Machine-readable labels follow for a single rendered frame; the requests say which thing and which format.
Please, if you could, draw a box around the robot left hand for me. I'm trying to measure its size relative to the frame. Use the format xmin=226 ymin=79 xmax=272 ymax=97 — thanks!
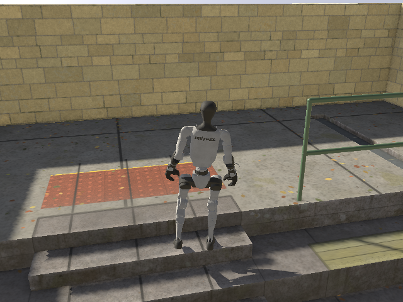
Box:
xmin=165 ymin=169 xmax=179 ymax=181

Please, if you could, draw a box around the robot right hand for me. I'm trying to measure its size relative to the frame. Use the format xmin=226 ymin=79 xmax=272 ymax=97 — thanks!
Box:
xmin=223 ymin=173 xmax=237 ymax=186

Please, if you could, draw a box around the robot right forearm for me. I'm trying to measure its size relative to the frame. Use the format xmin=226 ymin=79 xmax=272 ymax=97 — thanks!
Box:
xmin=226 ymin=156 xmax=236 ymax=177

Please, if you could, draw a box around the right robot thigh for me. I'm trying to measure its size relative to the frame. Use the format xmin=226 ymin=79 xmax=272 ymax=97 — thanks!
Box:
xmin=207 ymin=175 xmax=222 ymax=211

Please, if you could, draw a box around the humanoid robot torso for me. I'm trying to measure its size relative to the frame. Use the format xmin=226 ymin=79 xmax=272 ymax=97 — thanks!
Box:
xmin=190 ymin=124 xmax=220 ymax=189

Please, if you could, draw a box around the right robot upper arm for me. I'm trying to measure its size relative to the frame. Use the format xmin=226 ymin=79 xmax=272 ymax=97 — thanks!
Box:
xmin=219 ymin=129 xmax=232 ymax=164

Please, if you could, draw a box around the left robot upper arm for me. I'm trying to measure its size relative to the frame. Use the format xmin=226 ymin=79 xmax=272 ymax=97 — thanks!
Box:
xmin=174 ymin=126 xmax=193 ymax=160

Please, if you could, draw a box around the robot left forearm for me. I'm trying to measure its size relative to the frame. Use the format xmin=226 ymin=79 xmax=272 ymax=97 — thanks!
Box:
xmin=167 ymin=151 xmax=180 ymax=171

